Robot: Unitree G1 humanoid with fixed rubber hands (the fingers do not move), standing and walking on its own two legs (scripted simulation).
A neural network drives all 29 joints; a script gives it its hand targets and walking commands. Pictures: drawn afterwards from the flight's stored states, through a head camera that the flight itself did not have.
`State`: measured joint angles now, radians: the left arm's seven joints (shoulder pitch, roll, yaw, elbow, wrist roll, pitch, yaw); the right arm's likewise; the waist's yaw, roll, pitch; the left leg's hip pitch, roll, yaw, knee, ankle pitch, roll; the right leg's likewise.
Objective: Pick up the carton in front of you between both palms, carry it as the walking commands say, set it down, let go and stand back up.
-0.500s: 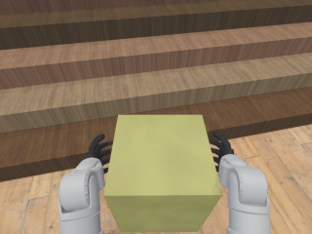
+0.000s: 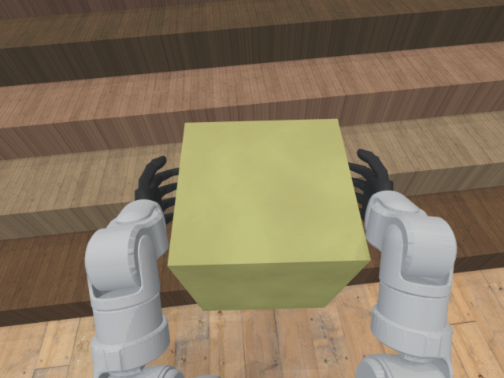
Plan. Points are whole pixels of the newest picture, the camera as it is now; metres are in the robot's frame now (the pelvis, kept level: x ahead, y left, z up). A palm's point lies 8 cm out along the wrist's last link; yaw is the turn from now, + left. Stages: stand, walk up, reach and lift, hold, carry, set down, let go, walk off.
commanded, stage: carry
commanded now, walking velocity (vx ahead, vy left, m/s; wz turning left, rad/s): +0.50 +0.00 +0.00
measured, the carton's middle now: (262, 225) +0.34 +0.01 +0.06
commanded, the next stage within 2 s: none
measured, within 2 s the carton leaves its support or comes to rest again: neither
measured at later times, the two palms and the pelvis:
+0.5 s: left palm (203, 57) +0.71 +0.14 +0.13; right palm (347, 63) +0.68 -0.16 +0.13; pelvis +0.30 +0.03 +0.00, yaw -2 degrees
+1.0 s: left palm out of the picture +0.99 +0.14 +0.24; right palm out of the picture +1.04 -0.16 +0.25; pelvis +0.65 -0.08 +0.15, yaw +2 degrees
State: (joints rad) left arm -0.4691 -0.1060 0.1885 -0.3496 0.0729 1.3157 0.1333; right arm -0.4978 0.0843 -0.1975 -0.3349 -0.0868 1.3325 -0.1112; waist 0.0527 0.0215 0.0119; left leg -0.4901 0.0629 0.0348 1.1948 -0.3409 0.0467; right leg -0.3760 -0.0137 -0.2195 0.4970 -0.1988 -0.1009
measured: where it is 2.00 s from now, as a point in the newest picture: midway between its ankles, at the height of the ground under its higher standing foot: (313, 78)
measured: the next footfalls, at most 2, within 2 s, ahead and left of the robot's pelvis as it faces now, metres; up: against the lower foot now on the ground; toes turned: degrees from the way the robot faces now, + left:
left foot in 0.30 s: +0.35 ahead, +0.09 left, +0.00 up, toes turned +4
right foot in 0.78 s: +0.72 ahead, -0.11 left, +0.16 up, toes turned -3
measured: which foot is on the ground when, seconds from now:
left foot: up 0.00-0.28, down 0.30-0.78, up 0.80-1.00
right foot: down 0.00-0.28, up 0.30-0.76, down 0.78-1.00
